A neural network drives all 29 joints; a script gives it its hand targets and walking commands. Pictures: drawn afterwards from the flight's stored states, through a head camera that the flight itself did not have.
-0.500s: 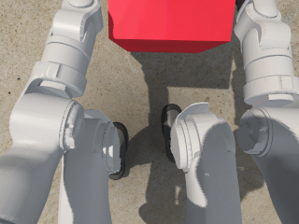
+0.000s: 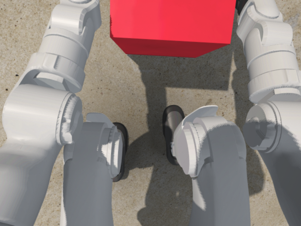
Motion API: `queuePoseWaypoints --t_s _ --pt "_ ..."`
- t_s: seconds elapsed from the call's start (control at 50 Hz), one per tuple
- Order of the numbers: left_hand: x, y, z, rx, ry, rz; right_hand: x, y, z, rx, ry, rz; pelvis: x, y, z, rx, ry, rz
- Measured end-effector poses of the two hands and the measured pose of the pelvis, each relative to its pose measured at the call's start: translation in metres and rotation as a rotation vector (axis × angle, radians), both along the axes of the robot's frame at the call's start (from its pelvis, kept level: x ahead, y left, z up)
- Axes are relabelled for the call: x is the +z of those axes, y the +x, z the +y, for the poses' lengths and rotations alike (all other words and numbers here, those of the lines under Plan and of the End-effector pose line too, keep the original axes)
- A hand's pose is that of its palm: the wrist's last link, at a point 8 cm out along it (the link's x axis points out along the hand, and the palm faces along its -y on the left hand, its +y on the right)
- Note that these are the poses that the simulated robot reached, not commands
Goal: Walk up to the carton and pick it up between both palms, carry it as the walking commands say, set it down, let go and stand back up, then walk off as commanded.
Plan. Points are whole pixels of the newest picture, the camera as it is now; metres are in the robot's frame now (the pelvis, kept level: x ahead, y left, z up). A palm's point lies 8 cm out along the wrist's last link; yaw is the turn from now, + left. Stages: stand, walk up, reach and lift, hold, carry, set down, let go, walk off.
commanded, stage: set down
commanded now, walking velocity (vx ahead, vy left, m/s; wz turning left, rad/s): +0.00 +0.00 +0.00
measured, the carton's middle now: out of the picture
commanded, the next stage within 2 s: none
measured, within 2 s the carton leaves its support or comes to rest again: neither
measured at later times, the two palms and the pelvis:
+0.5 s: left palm out of the picture +0.57 +0.06 -0.16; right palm (249, 2) +0.52 -0.24 -0.16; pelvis +0.01 +0.00 +0.00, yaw +0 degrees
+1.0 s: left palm out of the picture +0.57 +0.07 -0.16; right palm (250, 2) +0.52 -0.24 -0.16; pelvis +0.02 +0.00 +0.00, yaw +0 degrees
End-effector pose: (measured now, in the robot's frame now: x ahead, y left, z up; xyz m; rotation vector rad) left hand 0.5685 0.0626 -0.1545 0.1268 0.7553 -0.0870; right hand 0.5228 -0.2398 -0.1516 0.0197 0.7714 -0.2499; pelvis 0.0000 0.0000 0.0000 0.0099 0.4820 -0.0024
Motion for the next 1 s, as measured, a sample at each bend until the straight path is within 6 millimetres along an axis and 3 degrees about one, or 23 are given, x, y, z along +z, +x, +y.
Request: queuePoseWaypoints --t_s 0.58,1.0 --pt "-0.006 0.002 0.002 -0.032 -0.044 0.001 -0.009 -0.001 -0.003 0.015 0.029 0.006 -0.004 0.016 0.002 0.012 -0.011 0.086" --pt "-0.007 0.002 0.002 -0.034 -0.041 -0.012 -0.009 -0.002 -0.003 0.011 0.021 0.003 -0.004 0.017 0.001 0.009 -0.008 0.088"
